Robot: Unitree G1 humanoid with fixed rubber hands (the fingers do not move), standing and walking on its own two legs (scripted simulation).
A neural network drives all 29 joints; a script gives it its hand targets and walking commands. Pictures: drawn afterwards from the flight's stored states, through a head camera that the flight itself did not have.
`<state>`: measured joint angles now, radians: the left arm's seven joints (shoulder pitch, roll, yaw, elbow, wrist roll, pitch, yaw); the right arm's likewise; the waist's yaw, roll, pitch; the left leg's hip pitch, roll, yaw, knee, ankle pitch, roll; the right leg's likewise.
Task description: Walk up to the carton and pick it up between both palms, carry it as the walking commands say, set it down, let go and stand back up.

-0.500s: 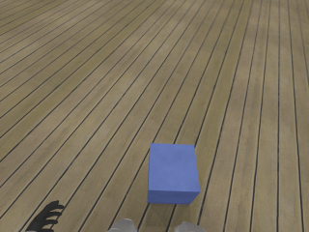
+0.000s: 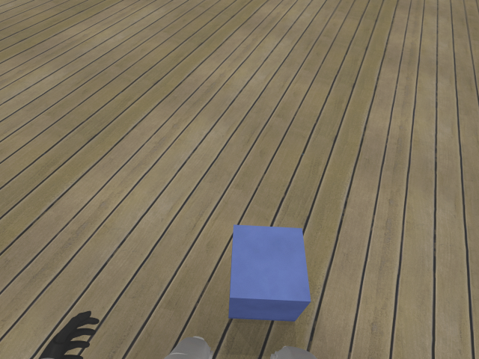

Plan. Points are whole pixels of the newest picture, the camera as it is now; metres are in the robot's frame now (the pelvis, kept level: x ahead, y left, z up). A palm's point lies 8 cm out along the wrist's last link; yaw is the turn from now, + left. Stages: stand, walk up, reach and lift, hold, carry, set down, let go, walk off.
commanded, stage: walk up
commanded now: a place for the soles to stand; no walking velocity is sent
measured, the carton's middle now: (264, 273) +0.48 -0.11 -0.60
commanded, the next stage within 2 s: none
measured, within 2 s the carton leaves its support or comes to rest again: neither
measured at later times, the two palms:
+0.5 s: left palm out of the picture +0.13 +0.30 -0.08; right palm out of the picture +0.06 -0.33 -0.09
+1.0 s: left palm out of the picture +0.12 +0.30 -0.08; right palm out of the picture +0.07 -0.33 -0.09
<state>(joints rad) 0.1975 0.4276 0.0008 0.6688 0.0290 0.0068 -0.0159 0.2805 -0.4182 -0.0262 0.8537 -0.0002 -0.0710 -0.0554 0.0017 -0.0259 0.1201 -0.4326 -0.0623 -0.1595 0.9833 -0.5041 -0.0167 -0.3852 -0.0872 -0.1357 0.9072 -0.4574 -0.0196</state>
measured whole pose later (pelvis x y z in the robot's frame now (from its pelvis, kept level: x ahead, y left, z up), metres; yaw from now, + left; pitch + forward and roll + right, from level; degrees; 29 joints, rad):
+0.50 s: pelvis +0.00 +0.00 +0.00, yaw +1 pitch -4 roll +0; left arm 0.20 0.43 0.00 0.67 0.03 0.01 -0.02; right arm 0.28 -0.42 -0.03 0.87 0.00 -0.07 -0.05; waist 0.00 -0.02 0.12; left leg -0.40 -0.06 -0.16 0.89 -0.43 -0.02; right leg -0.38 -0.09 -0.14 0.91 -0.51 -0.02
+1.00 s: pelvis +0.00 -0.01 +0.00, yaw +1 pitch -4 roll +1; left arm 0.21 0.43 0.00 0.68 0.03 0.00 -0.02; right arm 0.28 -0.42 -0.03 0.87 0.00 -0.07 -0.05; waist 0.00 -0.02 0.11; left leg -0.42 -0.06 -0.16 0.96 -0.49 -0.02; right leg -0.38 -0.09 -0.15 0.90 -0.46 -0.03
